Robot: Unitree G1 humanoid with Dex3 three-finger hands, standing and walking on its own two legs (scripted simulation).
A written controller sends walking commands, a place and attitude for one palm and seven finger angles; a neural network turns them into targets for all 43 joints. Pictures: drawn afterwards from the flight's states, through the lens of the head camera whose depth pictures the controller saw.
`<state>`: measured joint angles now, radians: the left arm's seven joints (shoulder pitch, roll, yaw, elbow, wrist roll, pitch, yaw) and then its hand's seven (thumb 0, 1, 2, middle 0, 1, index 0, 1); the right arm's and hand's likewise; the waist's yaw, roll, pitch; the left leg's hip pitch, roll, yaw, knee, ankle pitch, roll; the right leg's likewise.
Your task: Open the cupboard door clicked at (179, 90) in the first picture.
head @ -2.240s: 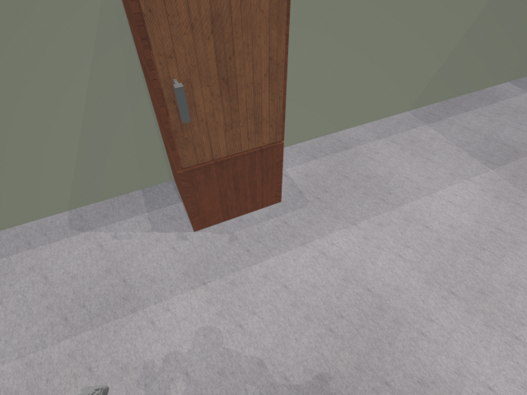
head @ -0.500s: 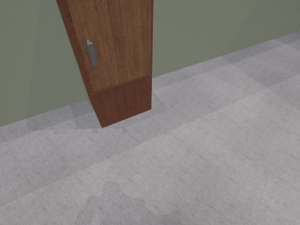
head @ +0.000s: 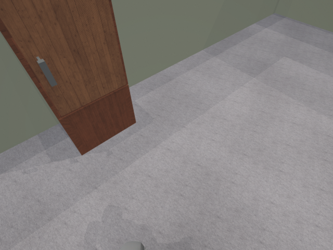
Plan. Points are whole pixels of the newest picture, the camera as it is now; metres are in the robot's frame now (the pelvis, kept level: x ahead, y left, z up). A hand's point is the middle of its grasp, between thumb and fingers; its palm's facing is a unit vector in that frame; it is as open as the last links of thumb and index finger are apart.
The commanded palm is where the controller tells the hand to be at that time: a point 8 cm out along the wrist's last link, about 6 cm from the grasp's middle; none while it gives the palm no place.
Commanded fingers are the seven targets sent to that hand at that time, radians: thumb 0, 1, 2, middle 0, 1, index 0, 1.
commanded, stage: walk to a spot facing it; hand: left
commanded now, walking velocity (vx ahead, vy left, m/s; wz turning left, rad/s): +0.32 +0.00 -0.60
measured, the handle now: (45, 71) +0.78 +0.63 -0.06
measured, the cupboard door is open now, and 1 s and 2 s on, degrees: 0 0 0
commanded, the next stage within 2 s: none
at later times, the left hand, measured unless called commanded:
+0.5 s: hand (107, 187) +0.32 +0.24 -0.17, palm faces -0.30 -0.94 -0.18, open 7.4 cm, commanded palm none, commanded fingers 0.00 0.90 0.90 -0.20 -0.30 -0.20 -0.30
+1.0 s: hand (150, 146) +0.50 +0.12 -0.19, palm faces -0.58 -0.79 -0.20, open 7.3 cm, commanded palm none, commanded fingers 0.00 0.90 0.90 -0.20 -0.30 -0.20 -0.30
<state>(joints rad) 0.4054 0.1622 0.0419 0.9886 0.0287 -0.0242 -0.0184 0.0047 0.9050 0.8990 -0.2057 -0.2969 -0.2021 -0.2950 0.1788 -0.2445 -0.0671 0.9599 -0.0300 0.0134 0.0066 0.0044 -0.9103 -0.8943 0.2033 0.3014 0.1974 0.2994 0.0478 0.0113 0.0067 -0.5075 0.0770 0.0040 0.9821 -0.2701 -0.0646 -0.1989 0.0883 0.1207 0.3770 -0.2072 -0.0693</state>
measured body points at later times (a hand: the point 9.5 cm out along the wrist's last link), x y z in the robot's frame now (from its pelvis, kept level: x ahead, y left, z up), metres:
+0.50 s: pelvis +0.16 +0.07 +0.00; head +0.19 +0.09 +0.44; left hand +0.33 +0.29 -0.16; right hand +0.05 -0.15 -0.14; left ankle +0.09 +0.16 -0.75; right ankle +0.18 -0.10 -0.66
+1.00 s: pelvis +0.31 +0.03 -0.02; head +0.34 +0.02 +0.43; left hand +0.53 +0.17 -0.17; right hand +0.25 -0.22 -0.16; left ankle +0.44 +0.13 -0.71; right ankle +0.30 -0.09 -0.75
